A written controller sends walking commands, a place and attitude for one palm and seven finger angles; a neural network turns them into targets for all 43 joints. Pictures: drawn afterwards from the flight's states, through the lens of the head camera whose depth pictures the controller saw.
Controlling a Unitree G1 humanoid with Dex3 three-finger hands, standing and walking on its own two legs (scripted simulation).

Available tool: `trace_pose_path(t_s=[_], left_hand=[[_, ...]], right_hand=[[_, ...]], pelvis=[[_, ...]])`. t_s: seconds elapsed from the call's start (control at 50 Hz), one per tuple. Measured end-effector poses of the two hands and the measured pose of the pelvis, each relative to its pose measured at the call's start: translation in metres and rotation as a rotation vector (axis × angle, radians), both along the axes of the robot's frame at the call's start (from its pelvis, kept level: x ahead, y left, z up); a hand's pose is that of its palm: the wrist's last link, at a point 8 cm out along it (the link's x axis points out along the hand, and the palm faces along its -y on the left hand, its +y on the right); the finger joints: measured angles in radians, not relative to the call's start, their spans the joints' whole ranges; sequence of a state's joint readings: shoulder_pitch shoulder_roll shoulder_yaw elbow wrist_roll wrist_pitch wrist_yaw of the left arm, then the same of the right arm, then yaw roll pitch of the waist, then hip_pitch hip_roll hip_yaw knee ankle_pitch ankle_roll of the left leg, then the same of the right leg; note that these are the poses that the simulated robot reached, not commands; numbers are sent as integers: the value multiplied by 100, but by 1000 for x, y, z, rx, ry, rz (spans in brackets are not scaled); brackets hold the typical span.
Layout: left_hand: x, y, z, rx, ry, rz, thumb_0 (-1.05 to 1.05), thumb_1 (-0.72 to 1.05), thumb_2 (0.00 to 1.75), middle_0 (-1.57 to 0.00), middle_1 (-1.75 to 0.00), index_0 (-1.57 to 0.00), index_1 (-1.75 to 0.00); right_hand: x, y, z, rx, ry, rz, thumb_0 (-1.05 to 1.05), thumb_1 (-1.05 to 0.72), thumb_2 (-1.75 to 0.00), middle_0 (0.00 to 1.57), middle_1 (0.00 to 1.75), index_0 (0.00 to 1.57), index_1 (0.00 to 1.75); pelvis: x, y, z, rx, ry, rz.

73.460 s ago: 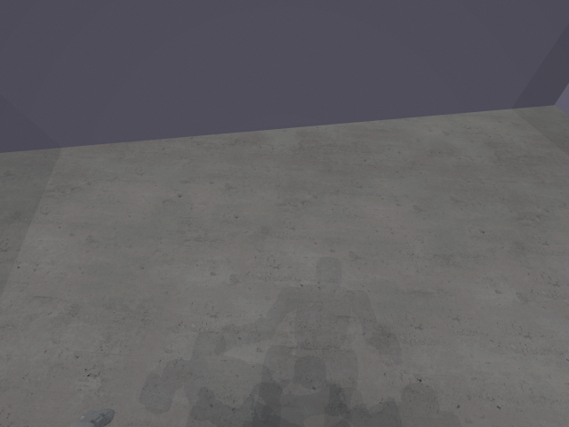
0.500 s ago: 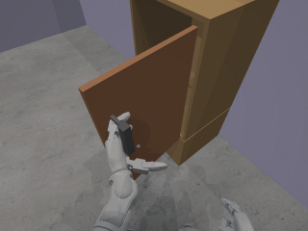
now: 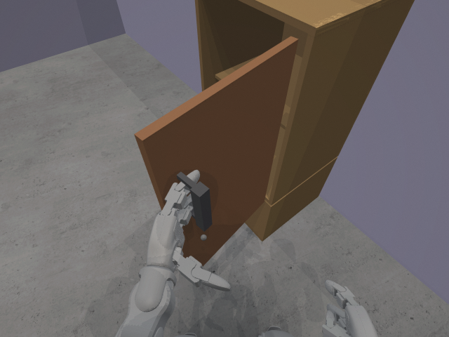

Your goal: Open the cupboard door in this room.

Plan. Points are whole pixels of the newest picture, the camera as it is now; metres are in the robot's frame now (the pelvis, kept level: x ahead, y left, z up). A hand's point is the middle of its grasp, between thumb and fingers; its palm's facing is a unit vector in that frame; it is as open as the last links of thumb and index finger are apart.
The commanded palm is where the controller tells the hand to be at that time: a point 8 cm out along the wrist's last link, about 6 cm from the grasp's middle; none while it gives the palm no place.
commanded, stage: slide the hand sideways off the handle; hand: left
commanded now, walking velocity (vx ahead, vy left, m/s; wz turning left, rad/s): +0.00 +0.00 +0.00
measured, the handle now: (194, 201) +0.34 +0.08 +0.05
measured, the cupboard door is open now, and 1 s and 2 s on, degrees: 100 98 98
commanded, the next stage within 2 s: draw the hand back to the body in 0.80 s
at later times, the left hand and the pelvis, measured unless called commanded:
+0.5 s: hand (178, 256) +0.24 +0.09 +0.05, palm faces -0.06 -1.00 -0.01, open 16.0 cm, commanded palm +0.21 +0.16 +0.05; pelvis +0.02 -0.01 -0.01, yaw +0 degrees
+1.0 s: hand (152, 276) +0.21 +0.13 +0.05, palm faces -0.06 -1.00 -0.04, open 16.3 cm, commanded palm +0.18 +0.19 +0.07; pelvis +0.01 -0.01 -0.02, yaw +1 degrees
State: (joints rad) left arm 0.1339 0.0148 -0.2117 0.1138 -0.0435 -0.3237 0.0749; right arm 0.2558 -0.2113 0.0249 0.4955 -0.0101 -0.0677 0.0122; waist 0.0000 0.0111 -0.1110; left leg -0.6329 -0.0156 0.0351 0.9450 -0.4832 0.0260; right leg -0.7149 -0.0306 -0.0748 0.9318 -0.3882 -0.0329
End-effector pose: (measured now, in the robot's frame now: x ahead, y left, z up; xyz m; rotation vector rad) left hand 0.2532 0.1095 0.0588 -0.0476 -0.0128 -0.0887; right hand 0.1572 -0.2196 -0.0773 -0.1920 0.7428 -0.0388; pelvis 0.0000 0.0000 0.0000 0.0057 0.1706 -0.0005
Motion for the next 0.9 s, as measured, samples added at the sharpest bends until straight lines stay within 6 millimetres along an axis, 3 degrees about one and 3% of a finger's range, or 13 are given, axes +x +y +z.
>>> trace_pose_path(t_s=[0.14,0.34,0.58,0.78,0.9], left_hand=[[-13,14,-7,62,-2,-12,-1,-51,30,-19,-32,-17,-32],[-16,24,-4,41,32,-8,-1,-51,29,-20,-33,-21,-33],[-41,45,-5,67,72,43,-1,-50,30,-20,-33,-21,-34],[-69,68,-4,91,59,84,-1,-50,30,-16,-31,-17,-31],[-72,68,-5,75,41,46,-1,-51,30,-15,-31,-15,-31]], right_hand=[[12,3,-1,-3,-16,15,1,-91,-90,20,30,20,29],[25,6,-1,9,-38,8,1,-91,-90,20,30,20,29],[36,-6,-1,-4,-48,2,1,-91,-90,20,30,20,29],[43,-13,-7,-21,-77,8,1,-91,-90,20,30,20,29],[42,-12,-9,-27,-106,13,1,-91,-90,20,30,20,29]], pelvis=[[2,0,-6,-8,9,3],[12,-1,-6,-12,27,4],[23,-8,-9,-13,45,8],[20,-13,-19,-17,58,22],[14,-12,-24,-25,60,29]])
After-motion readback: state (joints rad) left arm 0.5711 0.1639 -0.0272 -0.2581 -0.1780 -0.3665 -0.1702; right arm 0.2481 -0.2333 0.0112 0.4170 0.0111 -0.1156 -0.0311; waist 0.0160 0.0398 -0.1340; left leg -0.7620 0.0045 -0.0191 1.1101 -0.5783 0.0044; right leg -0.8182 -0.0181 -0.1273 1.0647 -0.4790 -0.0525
